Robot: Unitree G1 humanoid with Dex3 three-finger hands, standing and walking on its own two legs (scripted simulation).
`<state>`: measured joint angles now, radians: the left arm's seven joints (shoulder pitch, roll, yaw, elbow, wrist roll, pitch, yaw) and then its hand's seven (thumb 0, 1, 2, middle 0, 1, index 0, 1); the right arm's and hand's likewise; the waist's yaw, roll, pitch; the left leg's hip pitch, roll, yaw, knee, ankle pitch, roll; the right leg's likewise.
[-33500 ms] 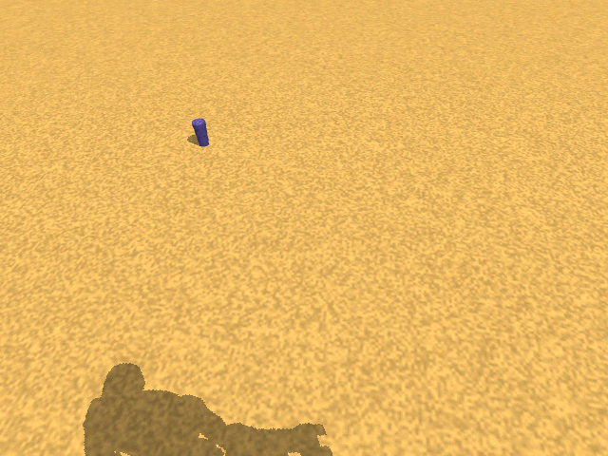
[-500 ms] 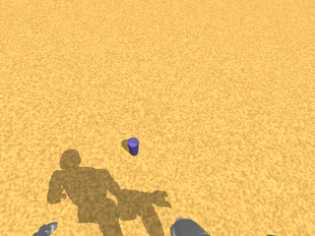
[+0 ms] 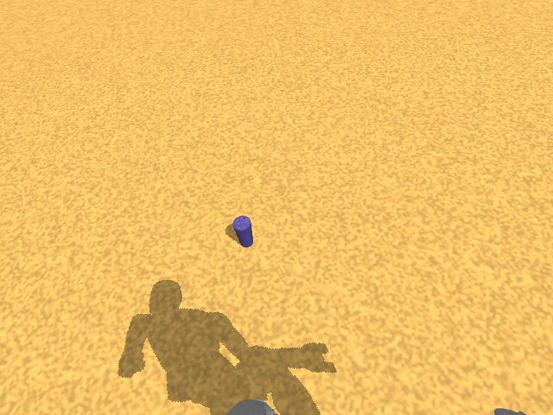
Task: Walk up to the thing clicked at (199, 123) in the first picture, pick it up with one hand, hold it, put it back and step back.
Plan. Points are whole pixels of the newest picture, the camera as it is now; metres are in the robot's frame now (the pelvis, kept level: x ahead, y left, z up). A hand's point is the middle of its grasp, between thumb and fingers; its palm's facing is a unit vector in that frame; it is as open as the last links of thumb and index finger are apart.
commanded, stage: step back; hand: left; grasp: from the side
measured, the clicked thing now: (244, 233) +0.87 +0.21 -0.69
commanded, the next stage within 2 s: stand in 1.66 s
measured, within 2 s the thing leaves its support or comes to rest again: neither
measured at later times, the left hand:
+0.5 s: hand out of the picture -0.10 +0.23 -0.16, palm faces -0.02 -0.92 -0.40, open 7.4 cm
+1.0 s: hand out of the picture -0.24 +0.23 -0.14, palm faces +0.11 -0.91 -0.41, open 7.4 cm
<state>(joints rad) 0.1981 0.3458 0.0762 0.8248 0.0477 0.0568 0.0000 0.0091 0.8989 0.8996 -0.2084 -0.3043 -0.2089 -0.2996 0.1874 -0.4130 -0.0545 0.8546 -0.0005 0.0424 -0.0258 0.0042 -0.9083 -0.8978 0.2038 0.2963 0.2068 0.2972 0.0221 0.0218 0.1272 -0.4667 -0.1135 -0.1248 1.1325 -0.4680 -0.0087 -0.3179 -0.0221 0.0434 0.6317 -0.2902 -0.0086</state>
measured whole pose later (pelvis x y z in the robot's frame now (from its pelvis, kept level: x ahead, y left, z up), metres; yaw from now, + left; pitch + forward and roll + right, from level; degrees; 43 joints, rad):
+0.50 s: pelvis -0.18 -0.05 -0.02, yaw -1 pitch -2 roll +0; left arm 0.17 0.41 0.07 0.86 0.02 0.05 0.01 0.01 0.90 0.90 -0.20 -0.30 -0.20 -0.30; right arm 0.08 -0.40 -0.04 0.79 -0.04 0.03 -0.01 0.00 -0.90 -0.90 0.21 0.30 0.21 0.30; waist 0.04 -0.02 0.18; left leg -0.45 0.08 0.00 0.67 -0.19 -0.02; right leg -0.22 0.01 0.05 0.69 -0.45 0.01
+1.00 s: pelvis -0.27 -0.06 +0.00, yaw +6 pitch -3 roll +1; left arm 0.25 0.41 0.07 0.95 0.03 0.02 -0.01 0.01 0.90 0.90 -0.21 -0.30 -0.21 -0.30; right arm 0.28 -0.36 -0.06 0.98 -0.05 -0.01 0.03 0.01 -0.91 -0.90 0.21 0.30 0.21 0.30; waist 0.01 -0.02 0.04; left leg -0.18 -0.03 -0.03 0.55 -0.33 0.03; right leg -0.37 -0.03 -0.01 0.85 -0.47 -0.02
